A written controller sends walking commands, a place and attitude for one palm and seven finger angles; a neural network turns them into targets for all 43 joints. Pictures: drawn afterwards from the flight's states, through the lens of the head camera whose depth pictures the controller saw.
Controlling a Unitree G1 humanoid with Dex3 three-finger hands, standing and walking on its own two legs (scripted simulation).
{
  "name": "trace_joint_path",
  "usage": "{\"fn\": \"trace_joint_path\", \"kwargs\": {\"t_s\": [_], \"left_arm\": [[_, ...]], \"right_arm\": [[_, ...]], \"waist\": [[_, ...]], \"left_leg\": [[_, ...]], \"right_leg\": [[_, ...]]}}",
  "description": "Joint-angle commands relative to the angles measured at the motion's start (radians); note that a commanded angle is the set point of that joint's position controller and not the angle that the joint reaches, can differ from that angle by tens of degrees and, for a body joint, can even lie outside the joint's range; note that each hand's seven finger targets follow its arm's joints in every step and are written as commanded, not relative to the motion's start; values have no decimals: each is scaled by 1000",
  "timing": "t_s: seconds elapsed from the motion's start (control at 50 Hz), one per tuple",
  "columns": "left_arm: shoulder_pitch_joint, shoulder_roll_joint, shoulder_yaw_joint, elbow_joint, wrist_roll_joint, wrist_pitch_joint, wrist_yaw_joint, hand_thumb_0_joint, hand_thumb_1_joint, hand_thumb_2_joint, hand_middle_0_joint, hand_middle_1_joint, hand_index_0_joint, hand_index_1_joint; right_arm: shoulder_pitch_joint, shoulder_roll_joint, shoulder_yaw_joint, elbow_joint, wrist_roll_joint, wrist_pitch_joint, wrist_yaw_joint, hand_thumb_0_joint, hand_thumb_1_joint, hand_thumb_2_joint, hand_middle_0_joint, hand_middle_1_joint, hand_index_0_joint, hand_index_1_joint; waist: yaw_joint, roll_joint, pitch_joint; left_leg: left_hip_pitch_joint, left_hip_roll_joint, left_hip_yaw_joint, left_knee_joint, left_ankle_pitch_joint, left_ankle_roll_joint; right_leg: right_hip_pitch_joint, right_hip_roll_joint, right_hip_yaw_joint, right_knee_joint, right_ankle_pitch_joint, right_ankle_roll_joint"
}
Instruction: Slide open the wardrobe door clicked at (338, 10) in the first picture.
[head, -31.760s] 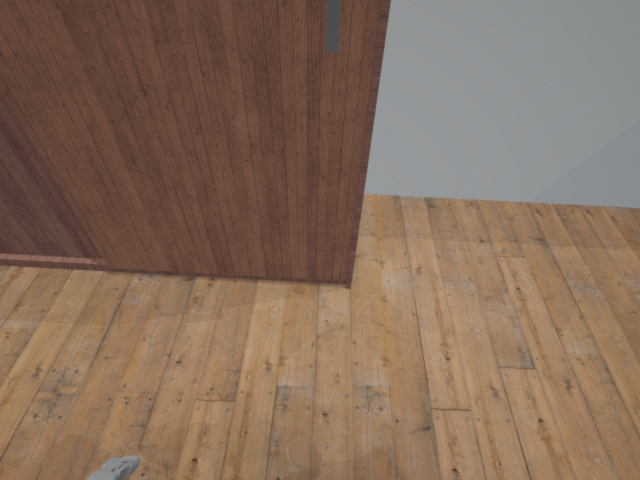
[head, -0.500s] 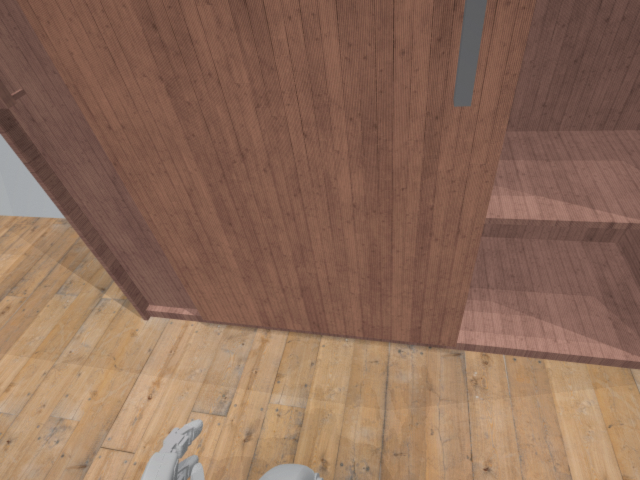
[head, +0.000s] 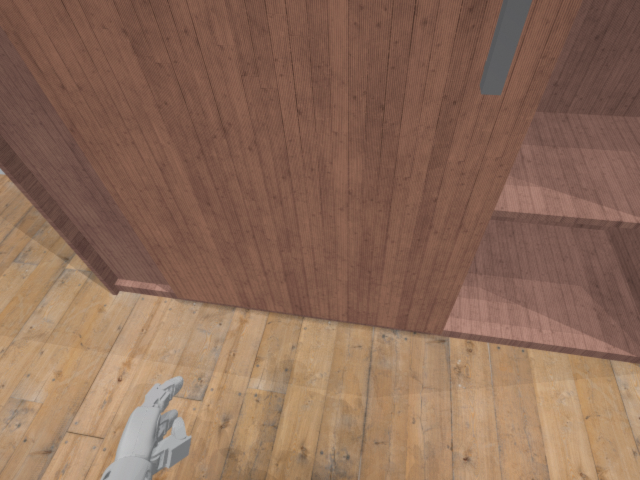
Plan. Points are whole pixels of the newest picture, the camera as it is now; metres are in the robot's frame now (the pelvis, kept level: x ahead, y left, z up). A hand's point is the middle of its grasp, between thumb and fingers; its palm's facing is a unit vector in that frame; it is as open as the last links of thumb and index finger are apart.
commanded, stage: stop stepping back and stand still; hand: right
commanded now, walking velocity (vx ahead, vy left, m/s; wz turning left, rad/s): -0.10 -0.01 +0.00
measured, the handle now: out of the picture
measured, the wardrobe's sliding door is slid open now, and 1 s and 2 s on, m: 0.63 0.63 0.63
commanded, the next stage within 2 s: let the arm hang, fingers relaxed in 0.48 s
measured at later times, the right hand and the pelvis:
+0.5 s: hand out of the picture +0.23 -0.27 +0.18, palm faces +0.44 +0.76 -0.48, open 7.4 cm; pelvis +0.03 +0.00 +0.02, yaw -2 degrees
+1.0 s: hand out of the picture +0.01 -0.18 -0.16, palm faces +0.06 +0.98 -0.17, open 7.0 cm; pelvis -0.01 +0.01 +0.02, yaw -4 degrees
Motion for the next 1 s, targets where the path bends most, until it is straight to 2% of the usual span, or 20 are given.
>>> {"fn": "trace_joint_path", "kwargs": {"t_s": [0.0, 0.06, 0.1, 0.12, 0.14, 0.2, 0.24, 0.26, 0.3, 0.36, 0.4, 0.48, 0.54, 0.56, 0.58, 0.64, 0.7, 0.74, 0.88, 0.98], "left_arm": [[-41, 82, 38, -158, 14, -68, -2, 0, 900, 900, -200, -300, -200, -300], [-10, 102, 39, -141, -3, -72, -9, 0, 900, 900, -200, -300, -200, -300], [-4, 105, 43, -157, -16, -59, -7, 0, 900, 900, -200, -300, -200, -300], [0, 98, 40, -166, -19, -55, -7, 0, 900, 900, -200, -300, -200, -300], [-7, 99, 39, -172, -21, -58, -5, 0, 900, 900, -200, -300, -200, -300], [-19, 97, 33, -172, -17, -36, 1, 0, 900, 900, -200, -300, -200, -300], [-33, 86, 21, -172, -10, -34, 14, 0, 900, 900, -200, -300, -200, -300], [-40, 85, 18, -175, -5, -34, 22, 0, 900, 900, -200, -300, -200, -300], [-45, 104, 29, -183, 0, -39, 31, 0, 900, 900, -200, -300, -200, -300], [-38, 93, 19, -182, 5, -47, 28, 0, 900, 900, -200, -300, -200, -300], [-35, 99, 24, -176, 4, -52, 16, 0, 900, 900, -200, -300, -200, -300], [-27, 101, 25, -178, -4, -50, 12, 0, 900, 900, -200, -300, -200, -300], [-20, 101, 30, -174, -6, -38, 8, 0, 900, 900, -200, -300, -200, -300], [-104, 268, 69, -10, -28, -72, -75, 0, 900, 900, -200, -300, -200, -300], [-28, 255, 87, 9, -9, -27, -76, 0, 900, 900, -200, -300, -200, -300], [-16, 230, 58, 16, 7, 18, -71, 0, 900, 900, -200, -300, -200, -300], [-24, 246, 49, 31, 25, 36, -66, 0, 900, 900, -200, -300, -200, -300], [1, 210, 37, 58, 30, 53, -63, 0, 900, 900, -200, -300, -200, -300], [6, 157, -1, 187, 29, 79, -50, 0, 900, 900, -200, -300, -200, -300], [73, 124, 1, 265, 29, 95, -41, 0, 900, 900, -200, -300, -200, -300]], "right_arm": [[-50, -252, -230, -275, 8, -97, -46, 0, -900, -900, 200, 300, 200, 300], [-33, -227, -228, -120, 2, -66, -37, 0, -900, -900, 200, 300, 200, 300], [30, -191, -199, -39, 6, -53, -24, 0, -900, -900, 200, 300, 200, 300], [87, -164, -175, 15, 15, -43, -16, 0, -900, -900, 200, 300, 200, 300], [64, -166, -166, 4, 26, -41, -14, 0, -900, -900, 200, 300, 200, 300], [57, -172, -150, -9, 24, -33, -20, 0, -900, -900, 200, 300, 200, 300], [14, -195, -159, -58, 19, -37, -26, 0, -900, -900, 200, 300, 200, 300], [10, -203, -162, -77, 15, -38, -29, 0, -900, -900, 200, 300, 200, 300], [-33, -213, -154, -169, 13, -45, -34, 0, -900, -900, 200, 300, 200, 300], [-71, -242, -165, -232, -1, -52, -41, 0, -900, -900, 200, 300, 200, 300], [-71, -219, -148, -212, -4, -46, -37, 0, -900, -900, 200, 300, 200, 300], [9, -201, -162, -88, 9, -41, -30, 0, -900, -900, 200, 300, 200, 300], [22, -174, -142, -23, 17, -37, -23, 0, -900, -900, 200, 300, 200, 300], [-79, -63, 290, 646, -56, 122, 115, 0, -900, -900, 200, 300, 200, 300], [-120, -62, 264, 679, -69, 185, 139, 0, -900, -900, 200, 300, 200, 300], [-193, -41, 284, 772, -66, 200, 158, 0, -900, -900, 200, 300, 200, 300], [-268, -70, 302, 934, -66, 201, 158, 0, -900, -900, 200, 300, 200, 300], [-301, -62, 325, 1042, -59, 213, 152, 0, -900, -900, 200, 300, 200, 300], [-295, -21, 362, 1345, -40, 226, 142, 0, -900, -900, 200, 300, 200, 300], [-272, 13, 363, 1479, -36, 226, 143, 0, -900, -900, 200, 300, 200, 300]], "waist": [[-11, -460, -132], [-4, -246, -89], [-1, -98, -166], [8, -17, -205], [18, -6, -203], [11, 125, -167], [4, 118, -184], [1, 80, -197], [-9, -60, -229], [-16, -263, -228], [-21, -282, -185], [-15, -148, -172], [-3, -49, -204], [29, -30, -140], [27, -26, -191], [0, -2, -151], [-9, 167, -142], [3, 121, -153], [-14, -197, -88], [-6, -223, -34]], "left_leg": [[-187, -57, -49, 130, -75, 19], [-50, -49, -14, -209, 152, 21], [160, 2, -72, -295, 623, 31], [215, 83, -158, -261, 867, 65], [198, 151, -209, -254, 915, 98], [204, 221, -242, -259, 950, 132], [240, 199, -190, -218, 935, 106], [221, 162, -153, -192, 888, 80], [123, 63, -83, -147, 721, 26], [0, -14, -20, -87, 433, 17], [23, -31, -17, -170, 290, 21], [170, 17, -71, -261, 593, 37], [194, 63, -117, -255, 735, 53], [28, 161, -86, -128, 830, 75], [-34, 148, -128, -159, 676, 87], [-73, 85, -61, -152, 303, 49], [-22, 94, -100, -163, 378, 66], [-8, 122, -118, -160, 439, 84], [43, 70, -122, -259, 236, 54], [13, 67, -124, -350, 90, 68]], "right_leg": [[298, -235, 331, -275, 920, -132], [240, -199, 199, -187, 874, -67], [125, -115, 91, -94, 652, -26], [63, -65, 55, -43, 531, -2], [24, -39, 47, -43, 334, 20], [-62, -25, 44, -36, 24, 15], [-54, -31, 39, -139, 60, 5], [3, -35, 32, -203, 211, -2], [181, -88, 72, -242, 605, -19], [328, -138, 128, -226, 964, -30], [276, -143, 126, -244, 853, -23], [117, -90, 81, -223, 555, 1], [95, -68, 64, -183, 513, 12], [50, -83, 72, -26, 554, 10], [102, -93, 92, -67, 470, 10], [-2, -119, 150, -149, 312, -43], [-17, -89, 162, -129, 366, -53], [19, -54, 120, -121, 382, -31], [23, -56, 134, -251, 251, -25], [12, -53, 134, -293, 51, -22]]}}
